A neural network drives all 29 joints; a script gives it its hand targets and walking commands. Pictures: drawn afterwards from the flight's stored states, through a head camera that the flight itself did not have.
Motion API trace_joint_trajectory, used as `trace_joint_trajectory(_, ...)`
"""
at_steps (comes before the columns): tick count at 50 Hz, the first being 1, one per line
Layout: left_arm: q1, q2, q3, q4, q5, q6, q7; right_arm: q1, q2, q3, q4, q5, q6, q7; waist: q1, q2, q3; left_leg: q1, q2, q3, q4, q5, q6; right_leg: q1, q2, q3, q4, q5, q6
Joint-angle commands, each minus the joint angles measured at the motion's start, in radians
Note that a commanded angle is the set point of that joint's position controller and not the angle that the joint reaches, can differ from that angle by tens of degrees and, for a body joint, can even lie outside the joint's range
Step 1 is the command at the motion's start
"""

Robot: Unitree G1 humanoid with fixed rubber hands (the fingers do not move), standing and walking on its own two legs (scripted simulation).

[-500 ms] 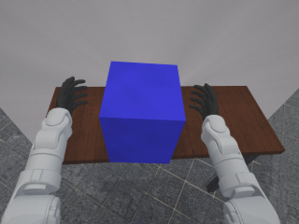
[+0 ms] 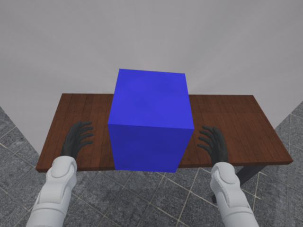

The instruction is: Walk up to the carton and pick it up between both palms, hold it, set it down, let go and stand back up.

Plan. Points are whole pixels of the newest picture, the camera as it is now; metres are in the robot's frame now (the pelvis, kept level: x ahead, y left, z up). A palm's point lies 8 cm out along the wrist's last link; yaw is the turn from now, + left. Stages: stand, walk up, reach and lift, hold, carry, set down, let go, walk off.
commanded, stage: set down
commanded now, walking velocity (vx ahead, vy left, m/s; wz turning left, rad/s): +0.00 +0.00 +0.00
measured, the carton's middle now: (148, 123) +0.42 +0.02 +0.01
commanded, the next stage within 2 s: let go in 1.46 s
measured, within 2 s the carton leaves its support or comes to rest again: neither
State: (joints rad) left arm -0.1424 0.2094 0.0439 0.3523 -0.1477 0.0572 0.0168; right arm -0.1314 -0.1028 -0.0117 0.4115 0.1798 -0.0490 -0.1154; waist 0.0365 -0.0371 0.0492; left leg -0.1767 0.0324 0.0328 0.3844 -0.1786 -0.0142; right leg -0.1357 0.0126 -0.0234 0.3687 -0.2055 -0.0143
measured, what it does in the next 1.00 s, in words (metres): stands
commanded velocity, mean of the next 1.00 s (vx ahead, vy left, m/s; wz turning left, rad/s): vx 0.00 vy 0.00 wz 0.00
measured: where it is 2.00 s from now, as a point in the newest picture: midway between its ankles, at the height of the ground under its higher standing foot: outside the picture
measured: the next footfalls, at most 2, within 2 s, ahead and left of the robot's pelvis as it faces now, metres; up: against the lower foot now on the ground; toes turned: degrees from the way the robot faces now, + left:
none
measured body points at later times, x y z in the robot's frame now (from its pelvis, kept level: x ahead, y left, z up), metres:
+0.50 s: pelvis +0.02 +0.01 +0.00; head +0.01 +0.02 +0.45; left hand +0.24 +0.22 -0.03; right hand +0.24 -0.18 -0.03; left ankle +0.02 +0.13 -0.75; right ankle +0.00 -0.11 -0.75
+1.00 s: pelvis +0.03 +0.01 +0.00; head +0.01 +0.02 +0.45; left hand +0.21 +0.23 -0.05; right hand +0.22 -0.20 -0.05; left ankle +0.02 +0.13 -0.75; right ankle +0.00 -0.11 -0.75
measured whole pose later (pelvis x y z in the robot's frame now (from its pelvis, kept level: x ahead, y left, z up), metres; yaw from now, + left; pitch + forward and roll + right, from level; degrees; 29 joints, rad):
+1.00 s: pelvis +0.03 +0.01 +0.00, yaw -1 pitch -5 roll +0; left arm 0.22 0.21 -0.02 0.44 -0.07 -0.08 0.02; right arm 0.22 -0.14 0.01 0.57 0.09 -0.25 -0.02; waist 0.04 -0.03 0.06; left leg -0.06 0.02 0.04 0.37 -0.23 -0.01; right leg -0.02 0.01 0.00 0.35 -0.24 -0.01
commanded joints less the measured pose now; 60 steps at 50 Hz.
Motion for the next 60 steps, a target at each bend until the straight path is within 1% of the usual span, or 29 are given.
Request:
trace_joint_trajectory(1,-0.156,0.090,0.010,-0.101,-0.003,-0.134,0.000,-0.140,-0.075,-0.015,-0.123,-0.011,-0.088,0.024,0.001,0.055,-0.296,0.186,-0.045,-0.001,-0.008,0.279,-0.016,-0.022,0.001,0.042,-0.087,0.105,0.013)
trace_joint_trajectory(9,-0.027,0.084,-0.037,0.017,0.000,-0.358,0.011,-0.031,-0.076,0.000,-0.003,-0.023,-0.246,0.051,-0.012,0.071,-0.246,0.173,-0.030,-0.028,0.025,0.321,-0.025,-0.047,0.002,0.054,-0.073,0.131,-0.013)
trace_joint_trajectory(17,0.075,0.073,-0.049,0.066,0.017,-0.449,0.019,0.052,-0.078,0.023,0.097,-0.013,-0.387,0.072,-0.013,0.081,-0.199,0.163,-0.026,-0.026,0.039,0.299,-0.036,-0.038,0.005,0.052,-0.042,0.140,-0.023)
trace_joint_trajectory(22,0.073,0.078,-0.051,0.037,0.020,-0.376,0.024,0.053,-0.088,0.014,0.108,-0.036,-0.366,0.075,-0.018,0.080,-0.144,0.154,-0.018,-0.006,-0.006,0.193,-0.028,-0.037,-0.002,0.049,-0.056,0.056,-0.031)
trace_joint_trajectory(24,0.093,0.075,-0.053,0.020,0.020,-0.341,0.029,0.070,-0.087,0.013,0.095,-0.041,-0.348,0.076,-0.014,0.072,-0.133,0.157,-0.017,0.000,-0.018,0.188,-0.025,-0.029,-0.003,0.049,-0.061,0.056,-0.030)
trace_joint_trajectory(25,0.047,0.099,-0.041,-0.063,-0.004,-0.350,0.033,0.030,-0.093,0.025,-0.021,-0.012,-0.358,0.078,0.017,0.045,-0.162,0.111,-0.031,0.003,-0.011,0.189,-0.015,0.006,-0.006,0.049,-0.061,0.059,-0.019)
trace_joint_trajectory(26,0.102,0.087,-0.045,-0.008,0.004,-0.341,0.031,0.082,-0.078,0.027,0.034,-0.015,-0.348,0.078,0.000,0.034,-0.110,0.094,-0.035,0.003,-0.014,0.187,-0.011,0.018,-0.010,0.054,-0.062,0.069,-0.014)
trace_joint_trajectory(28,0.144,0.069,-0.040,0.034,0.032,-0.321,0.021,0.125,-0.085,0.039,0.095,-0.023,-0.333,0.080,0.000,0.056,-0.098,0.135,-0.034,-0.002,-0.022,0.238,-0.020,0.015,-0.008,0.051,-0.072,0.117,-0.017)
trace_joint_trajectory(29,0.163,0.064,-0.030,0.037,0.045,-0.306,0.015,0.151,-0.090,0.052,0.106,-0.021,-0.326,0.080,0.006,0.070,-0.096,0.163,-0.034,-0.001,-0.019,0.268,-0.024,0.014,-0.006,0.053,-0.080,0.134,-0.019)
trace_joint_trajectory(30,0.178,0.066,-0.025,0.060,0.055,-0.291,0.006,0.155,-0.096,0.050,0.107,-0.024,-0.323,0.077,0.001,0.058,-0.102,0.181,-0.035,0.001,-0.017,0.258,-0.021,0.020,-0.005,0.049,-0.086,0.124,-0.016)
trace_joint_trajectory(31,0.201,0.064,-0.016,0.059,0.060,-0.276,-0.001,0.174,-0.096,0.058,0.099,-0.028,-0.315,0.072,0.005,0.047,-0.080,0.185,-0.039,0.000,-0.022,0.281,-0.015,0.031,-0.010,0.060,-0.096,0.164,-0.008)
trace_joint_trajectory(32,0.218,0.063,-0.012,0.044,0.065,-0.266,-0.011,0.190,-0.098,0.058,0.088,-0.032,-0.312,0.064,-0.003,0.028,-0.072,0.189,-0.042,0.001,-0.025,0.293,-0.014,0.043,-0.008,0.055,-0.098,0.199,-0.008)
trace_joint_trajectory(33,0.194,0.067,-0.007,0.034,0.063,-0.257,-0.016,0.177,-0.096,0.060,0.074,-0.029,-0.310,0.059,-0.001,0.032,-0.082,0.181,-0.044,0.003,-0.024,0.299,-0.016,0.052,-0.011,0.063,-0.094,0.211,-0.003)
trace_joint_trajectory(34,0.198,0.069,-0.008,0.002,0.066,-0.253,-0.017,0.199,-0.093,0.060,0.066,-0.028,-0.308,0.057,-0.003,0.054,-0.087,0.181,-0.044,0.002,-0.027,0.297,-0.019,0.056,-0.012,0.060,-0.091,0.202,-0.005)
trace_joint_trajectory(35,0.207,0.065,-0.013,-0.016,0.064,-0.246,-0.015,0.209,-0.101,0.047,0.063,-0.039,-0.303,0.057,-0.010,0.050,-0.072,0.186,-0.042,0.003,-0.032,0.283,-0.021,0.047,-0.007,0.052,-0.098,0.172,-0.009)
trace_joint_trajectory(36,0.213,0.066,-0.009,-0.001,0.079,-0.225,-0.014,0.214,-0.106,0.040,0.083,-0.048,-0.287,0.060,-0.004,0.070,-0.062,0.193,-0.039,0.005,-0.041,0.268,-0.021,0.027,-0.008,0.049,-0.106,0.140,-0.014)
trace_joint_trajectory(37,0.205,0.084,-0.005,-0.032,0.078,-0.220,-0.011,0.208,-0.116,0.028,0.056,-0.049,-0.284,0.064,-0.002,0.059,-0.067,0.198,-0.037,0.006,-0.039,0.269,-0.019,0.017,-0.006,0.047,-0.109,0.128,-0.013)
trace_joint_trajectory(41,0.215,0.061,-0.036,-0.050,0.087,-0.183,0.004,0.228,-0.118,0.001,0.071,-0.073,-0.251,0.079,-0.014,0.110,-0.025,0.208,-0.025,0.003,-0.055,0.230,-0.034,-0.026,0.001,0.028,-0.124,0.046,-0.031)
trace_joint_trajectory(42,0.227,0.069,-0.032,-0.049,0.082,-0.177,0.006,0.232,-0.115,0.004,0.049,-0.073,-0.246,0.083,-0.005,0.101,-0.025,0.201,-0.024,0.005,-0.054,0.223,-0.029,-0.026,0.002,0.029,-0.122,0.037,-0.030)
trace_joint_trajectory(44,0.240,0.069,-0.036,-0.049,0.081,-0.161,0.009,0.237,-0.138,-0.011,0.042,-0.090,-0.234,0.093,-0.004,0.093,-0.040,0.209,-0.018,0.008,-0.055,0.227,-0.028,-0.033,0.004,0.027,-0.120,0.042,-0.031)
trace_joint_trajectory(45,0.233,0.077,-0.043,-0.045,0.077,-0.158,0.008,0.232,-0.135,-0.013,0.038,-0.090,-0.232,0.097,-0.013,0.076,-0.044,0.205,-0.021,0.008,-0.046,0.222,-0.025,-0.023,0.002,0.029,-0.119,0.053,-0.027)
trace_joint_trajectory(47,0.235,0.090,-0.032,-0.075,0.065,-0.169,0.010,0.245,-0.131,-0.010,0.005,-0.089,-0.235,0.098,-0.004,0.061,-0.070,0.207,-0.026,0.010,-0.040,0.243,-0.024,-0.019,0.004,0.031,-0.110,0.090,-0.019)
trace_joint_trajectory(49,0.267,0.089,-0.023,-0.018,0.085,-0.162,0.004,0.269,-0.120,0.005,0.055,-0.094,-0.225,0.099,-0.002,0.048,-0.062,0.208,-0.031,0.012,-0.034,0.272,-0.022,-0.006,0.000,0.039,-0.114,0.139,-0.013)
trace_joint_trajectory(51,0.297,0.081,-0.010,0.013,0.112,-0.139,-0.011,0.283,-0.124,0.016,0.099,-0.096,-0.214,0.098,0.005,0.061,-0.038,0.229,-0.033,0.015,-0.033,0.308,-0.024,0.004,0.000,0.036,-0.120,0.176,-0.012)
trace_joint_trajectory(54,0.314,0.076,-0.005,0.019,0.108,-0.122,-0.028,0.285,-0.131,0.016,0.072,-0.107,-0.222,0.089,0.004,0.031,-0.045,0.240,-0.040,0.017,-0.028,0.313,-0.021,-0.005,0.001,0.031,-0.120,0.203,-0.001)
trace_joint_trajectory(55,0.302,0.089,-0.002,0.003,0.112,-0.121,-0.029,0.284,-0.130,0.021,0.076,-0.104,-0.227,0.089,0.007,0.044,-0.065,0.250,-0.042,0.017,-0.021,0.326,-0.021,-0.002,-0.003,0.031,-0.118,0.230,-0.002)
trace_joint_trajectory(58,0.310,0.078,0.000,0.031,0.122,-0.093,-0.032,0.282,-0.152,0.008,0.110,-0.123,-0.227,0.091,-0.001,0.054,-0.049,0.250,-0.039,0.016,-0.020,0.319,-0.026,-0.014,0.004,0.024,-0.116,0.197,-0.004)
trace_joint_trajectory(59,0.303,0.081,0.007,0.022,0.126,-0.089,-0.033,0.275,-0.150,0.001,0.101,-0.128,-0.225,0.091,-0.003,0.042,-0.035,0.240,-0.038,0.020,-0.026,0.304,-0.025,-0.013,0.007,0.023,-0.120,0.189,-0.003)
trace_joint_trajectory(60,0.294,0.081,-0.002,0.023,0.130,-0.081,-0.034,0.279,-0.151,-0.005,0.129,-0.136,-0.218,0.092,-0.011,0.056,-0.015,0.236,-0.036,0.024,-0.034,0.283,-0.028,-0.023,0.006,0.017,-0.119,0.160,-0.006)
